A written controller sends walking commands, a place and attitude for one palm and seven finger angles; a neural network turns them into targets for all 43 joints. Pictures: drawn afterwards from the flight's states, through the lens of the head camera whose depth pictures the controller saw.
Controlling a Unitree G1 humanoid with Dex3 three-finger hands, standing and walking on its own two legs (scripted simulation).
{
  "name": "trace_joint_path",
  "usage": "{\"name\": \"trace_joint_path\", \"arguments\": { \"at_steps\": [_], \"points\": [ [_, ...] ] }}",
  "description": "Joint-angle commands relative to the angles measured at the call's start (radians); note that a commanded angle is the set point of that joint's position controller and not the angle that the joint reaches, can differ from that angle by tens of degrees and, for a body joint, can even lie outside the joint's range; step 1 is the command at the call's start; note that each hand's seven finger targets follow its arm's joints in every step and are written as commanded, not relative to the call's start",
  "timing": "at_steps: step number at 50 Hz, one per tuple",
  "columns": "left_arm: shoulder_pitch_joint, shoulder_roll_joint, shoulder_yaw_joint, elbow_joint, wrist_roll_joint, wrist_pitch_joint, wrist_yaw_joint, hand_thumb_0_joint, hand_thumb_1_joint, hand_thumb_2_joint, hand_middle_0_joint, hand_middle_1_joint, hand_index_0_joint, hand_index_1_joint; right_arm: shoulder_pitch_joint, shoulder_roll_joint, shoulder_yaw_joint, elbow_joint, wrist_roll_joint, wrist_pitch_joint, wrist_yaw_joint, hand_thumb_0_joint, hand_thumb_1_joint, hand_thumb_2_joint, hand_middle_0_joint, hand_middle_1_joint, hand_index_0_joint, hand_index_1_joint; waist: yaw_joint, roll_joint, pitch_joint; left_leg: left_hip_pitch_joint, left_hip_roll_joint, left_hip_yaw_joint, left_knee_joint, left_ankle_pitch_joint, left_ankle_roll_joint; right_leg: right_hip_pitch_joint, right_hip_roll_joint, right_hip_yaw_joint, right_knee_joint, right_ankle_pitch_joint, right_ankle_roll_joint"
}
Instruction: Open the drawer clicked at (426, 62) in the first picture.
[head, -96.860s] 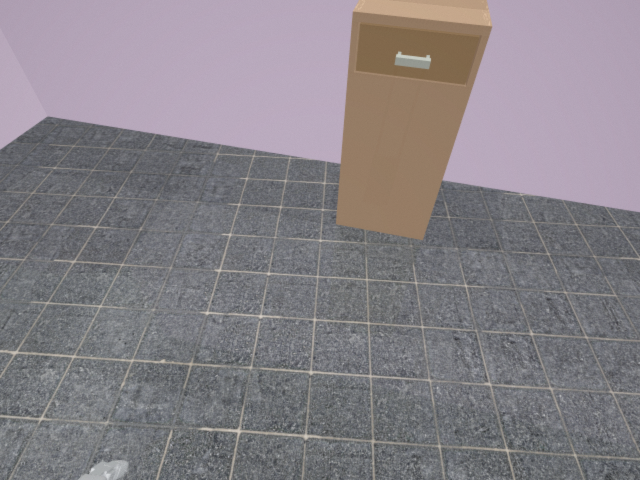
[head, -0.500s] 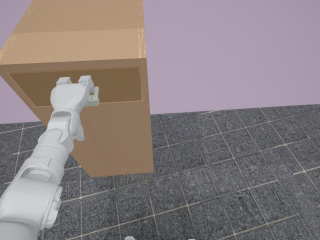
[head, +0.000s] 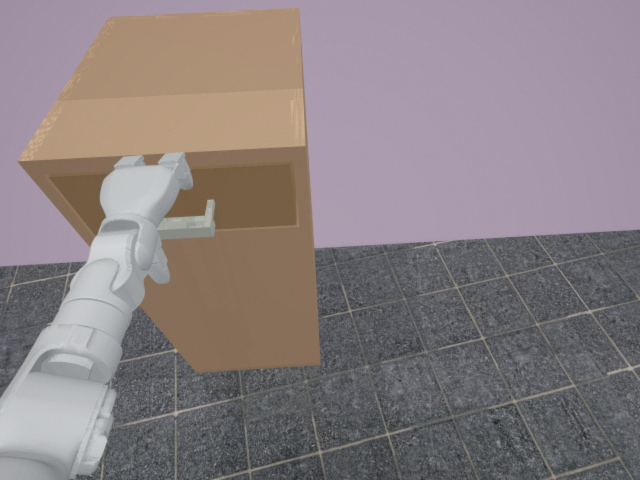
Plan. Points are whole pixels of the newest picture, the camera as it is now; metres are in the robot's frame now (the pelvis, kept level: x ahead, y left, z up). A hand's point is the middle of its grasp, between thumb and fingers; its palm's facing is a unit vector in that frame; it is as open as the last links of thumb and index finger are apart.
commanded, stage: lift the fingers back up to retry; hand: left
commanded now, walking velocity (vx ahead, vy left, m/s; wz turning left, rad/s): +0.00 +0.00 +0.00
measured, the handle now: (181, 217) +0.49 +0.22 +0.02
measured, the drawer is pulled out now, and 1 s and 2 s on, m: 0.00 0.00 0.00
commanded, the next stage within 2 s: re-aim the fingers above the handle in 0.18 s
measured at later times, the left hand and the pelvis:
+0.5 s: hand (158, 219) +0.43 +0.22 +0.08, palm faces +0.00 -0.03 -1.00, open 13.9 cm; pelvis +0.01 -0.01 +0.00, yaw +1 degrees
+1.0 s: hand (160, 218) +0.44 +0.22 +0.08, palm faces -0.02 -0.02 -1.00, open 13.8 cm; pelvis +0.00 -0.01 +0.00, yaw +0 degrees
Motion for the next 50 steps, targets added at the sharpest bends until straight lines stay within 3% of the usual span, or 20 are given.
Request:
{"name": "trace_joint_path", "arguments": {
  "at_steps": [1, 5, 7, 10, 11, 13, 17, 19, 23, 27, 29, 32, 34, 35, 38, 41, 42, 43, 45, 50],
  "points": [
    [-0.453, 0.248, 0.091, -0.260, -0.014, -0.004, 0.015, 0.000, -0.500, 0.300, -0.300, -1.200, -0.300, -1.200, 0.012, -0.144, -0.046, -0.098, 0.001, -0.026, -0.009, 0.000, -0.900, -0.900, 0.200, 0.300, 0.200, 0.300, -0.002, -0.012, -0.362, 0.325, -0.024, 0.004, -0.043, 0.434, 0.030, 0.121, 0.045, -0.040, -0.060, 0.402, -0.040],
    [-0.376, 0.204, 0.064, -0.210, -0.018, 0.002, -0.021, 0.000, -0.500, 0.300, -0.300, -1.200, -0.300, -1.200, -0.008, -0.147, -0.037, -0.109, 0.005, -0.016, -0.003, 0.000, -0.900, -0.900, 0.200, 0.300, 0.200, 0.300, 0.006, -0.054, -0.273, 0.285, -0.025, 0.009, -0.059, 0.401, 0.028, 0.110, 0.040, -0.043, -0.071, 0.391, -0.039],
    [-0.376, 0.234, 0.081, -0.200, -0.015, -0.002, -0.033, 0.000, -0.500, 0.300, -0.300, -1.200, -0.300, -1.200, -0.016, -0.151, -0.033, -0.116, 0.004, -0.011, -0.006, 0.000, -0.900, -0.900, 0.200, 0.300, 0.200, 0.300, 0.009, -0.071, -0.267, 0.267, -0.029, 0.014, -0.063, 0.379, 0.028, 0.133, 0.035, -0.036, -0.078, 0.388, -0.039],
    [-0.370, 0.242, 0.088, -0.247, -0.008, -0.019, -0.043, 0.000, -0.500, 0.300, -0.300, -1.200, -0.300, -1.200, -0.021, -0.143, -0.035, -0.125, 0.001, -0.007, -0.005, 0.000, -0.900, -0.900, 0.200, 0.300, 0.200, 0.300, 0.024, -0.036, -0.318, 0.281, -0.035, 0.021, -0.051, 0.420, 0.029, 0.159, 0.033, -0.028, -0.063, 0.448, -0.039],
    [-0.363, 0.247, 0.096, -0.250, -0.007, -0.024, -0.044, 0.000, -0.500, 0.300, -0.300, -1.200, -0.300, -1.200, -0.023, -0.141, -0.035, -0.126, 0.002, -0.005, -0.006, 0.000, -0.900, -0.900, 0.200, 0.300, 0.200, 0.300, 0.021, -0.047, -0.310, 0.284, -0.034, 0.021, -0.048, 0.422, 0.030, 0.156, 0.034, -0.030, -0.063, 0.451, -0.039],
    [-0.385, 0.258, 0.106, -0.310, -0.013, -0.046, -0.041, 0.000, -0.500, 0.300, -0.300, -1.200, -0.300, -1.200, -0.025, -0.138, -0.039, -0.129, -0.001, -0.007, -0.005, 0.000, -0.900, -0.900, 0.200, 0.300, 0.200, 0.300, 0.023, -0.007, -0.348, 0.305, -0.035, 0.018, -0.039, 0.452, 0.030, 0.165, 0.034, -0.023, -0.057, 0.475, -0.039],
    [-0.389, 0.273, 0.125, -0.332, -0.019, -0.064, -0.027, 0.000, -0.500, 0.300, -0.300, -1.200, -0.300, -1.200, -0.025, -0.137, -0.041, -0.122, -0.003, -0.007, -0.006, 0.000, -0.900, -0.900, 0.200, 0.300, 0.200, 0.300, 0.015, -0.025, -0.347, 0.297, -0.038, 0.016, -0.026, 0.469, 0.029, 0.173, 0.034, -0.023, -0.051, 0.504, -0.037],
    [-0.400, 0.229, 0.090, -0.334, -0.018, -0.061, -0.016, 0.000, -0.500, 0.300, -0.300, -1.200, -0.300, -1.200, -0.026, -0.132, -0.043, -0.118, 0.000, -0.010, -0.003, 0.000, -0.900, -0.900, 0.200, 0.300, 0.200, 0.300, 0.008, -0.011, -0.334, 0.306, -0.039, 0.013, -0.025, 0.460, 0.029, 0.138, 0.037, -0.027, -0.049, 0.482, -0.037],
    [-0.409, 0.232, 0.091, -0.344, -0.010, -0.044, 0.000, 0.000, -0.500, 0.300, -0.300, -1.200, -0.300, -1.200, -0.023, -0.133, -0.048, -0.110, -0.001, -0.011, 0.001, 0.000, -0.900, -0.900, 0.200, 0.300, 0.200, 0.300, 0.010, 0.002, -0.376, 0.323, -0.038, 0.011, -0.019, 0.483, 0.026, 0.143, 0.039, -0.028, -0.041, 0.487, -0.039],
    [-0.388, 0.196, 0.064, -0.288, -0.015, -0.009, -0.003, 0.000, -0.500, 0.300, -0.300, -1.200, -0.300, -1.200, -0.026, -0.138, -0.046, -0.107, 0.000, -0.006, 0.004, 0.000, -0.900, -0.900, 0.200, 0.300, 0.200, 0.300, 0.005, -0.023, -0.338, 0.306, -0.036, 0.012, -0.032, 0.442, 0.024, 0.132, 0.040, -0.034, -0.052, 0.444, -0.041],
    [-0.399, 0.210, 0.071, -0.247, -0.015, 0.005, -0.008, 0.000, -0.500, 0.300, -0.300, -1.200, -0.300, -1.200, -0.030, -0.140, -0.040, -0.103, 0.004, -0.004, 0.001, 0.000, -0.900, -0.900, 0.200, 0.300, 0.200, 0.300, 0.003, -0.062, -0.304, 0.277, -0.037, 0.014, -0.040, 0.389, 0.028, 0.130, 0.037, -0.033, -0.059, 0.424, -0.037],
    [-0.438, 0.225, 0.072, -0.221, -0.005, 0.007, -0.016, 0.000, -0.500, 0.300, -0.300, -1.200, -0.300, -1.200, -0.026, -0.145, -0.034, -0.105, 0.002, -0.001, -0.006, 0.000, -0.900, -0.900, 0.200, 0.300, 0.200, 0.300, 0.000, -0.074, -0.303, 0.261, -0.038, 0.016, -0.050, 0.363, 0.028, 0.142, 0.032, -0.028, -0.065, 0.407, -0.037],
    [-0.432, 0.273, 0.114, -0.238, 0.001, -0.007, -0.012, 0.000, -0.500, 0.300, -0.300, -1.200, -0.300, -1.200, -0.026, -0.141, -0.035, -0.111, 0.001, -0.003, -0.008, 0.000, -0.900, -0.900, 0.200, 0.300, 0.200, 0.300, 0.019, -0.047, -0.338, 0.266, -0.039, 0.019, -0.048, 0.375, 0.030, 0.163, 0.032, -0.021, -0.055, 0.427, -0.039],
    [-0.423, 0.257, 0.106, -0.246, -0.001, -0.013, -0.011, 0.000, -0.500, 0.300, -0.300, -1.200, -0.300, -1.200, -0.026, -0.137, -0.035, -0.116, -0.001, -0.005, -0.010, 0.000, -0.900, -0.900, 0.200, 0.300, 0.200, 0.300, 0.021, -0.047, -0.353, 0.268, -0.041, 0.023, -0.048, 0.377, 0.032, 0.175, 0.031, -0.020, -0.056, 0.434, -0.037],
    [-0.416, 0.279, 0.128, -0.219, -0.002, -0.027, -0.007, 0.000, -0.500, 0.300, -0.300, -1.200, -0.300, -1.200, -0.022, -0.139, -0.032, -0.114, 0.002, -0.008, -0.012, 0.000, -0.900, -0.900, 0.200, 0.300, 0.200, 0.300, 0.017, -0.059, -0.315, 0.238, -0.038, 0.023, -0.051, 0.360, 0.032, 0.171, 0.030, -0.017, -0.059, 0.434, -0.035],
    [-0.398, 0.280, 0.132, -0.221, 0.002, -0.034, -0.001, 0.000, -0.500, 0.300, -0.300, -1.200, -0.300, -1.200, -0.018, -0.139, -0.037, -0.112, 0.003, -0.013, -0.012, 0.000, -0.900, -0.900, 0.200, 0.300, 0.200, 0.300, 0.019, -0.047, -0.317, 0.240, -0.039, 0.028, -0.051, 0.355, 0.031, 0.166, 0.031, -0.017, -0.061, 0.429, -0.034],
    [-0.397, 0.277, 0.130, -0.211, 0.004, -0.035, -0.002, 0.000, -0.500, 0.300, -0.300, -1.200, -0.300, -1.200, -0.013, -0.140, -0.038, -0.112, 0.002, -0.013, -0.012, 0.000, -0.900, -0.900, 0.200, 0.300, 0.200, 0.300, 0.014, -0.073, -0.324, 0.238, -0.038, 0.026, -0.050, 0.357, 0.032, 0.175, 0.032, -0.017, -0.063, 0.424, -0.034],
    [-0.403, 0.285, 0.133, -0.213, 0.003, -0.036, 0.002, 0.000, -0.500, 0.300, -0.300, -1.200, -0.300, -1.200, -0.012, -0.141, -0.037, -0.112, 0.004, -0.015, -0.012, 0.000, -0.900, -0.900, 0.200, 0.300, 0.200, 0.300, 0.014, -0.052, -0.311, 0.234, -0.038, 0.028, -0.052, 0.344, 0.033, 0.162, 0.031, -0.015, -0.065, 0.414, -0.033],
    [-0.411, 0.252, 0.105, -0.228, 0.002, -0.038, 0.002, 0.000, -0.500, 0.300, -0.300, -1.200, -0.300, -1.200, -0.007, -0.140, -0.041, -0.111, 0.003, -0.019, -0.009, 0.000, -0.900, -0.900, 0.200, 0.300, 0.200, 0.300, 0.011, -0.045, -0.320, 0.247, -0.038, 0.027, -0.051, 0.358, 0.032, 0.154, 0.034, -0.019, -0.061, 0.420, -0.035],
    [-0.420, 0.238, 0.092, -0.258, -0.008, -0.042, 0.000, 0.000, -0.500, 0.300, -0.300, -1.200, -0.300, -1.200, -0.004, -0.141, -0.047, -0.105, 0.003, -0.022, -0.006, 0.000, -0.900, -0.900, 0.200, 0.300, 0.200, 0.300, 0.004, -0.021, -0.328, 0.279, -0.036, 0.023, -0.046, 0.375, 0.033, 0.138, 0.037, -0.020, -0.065, 0.421, -0.036]
  ]
}}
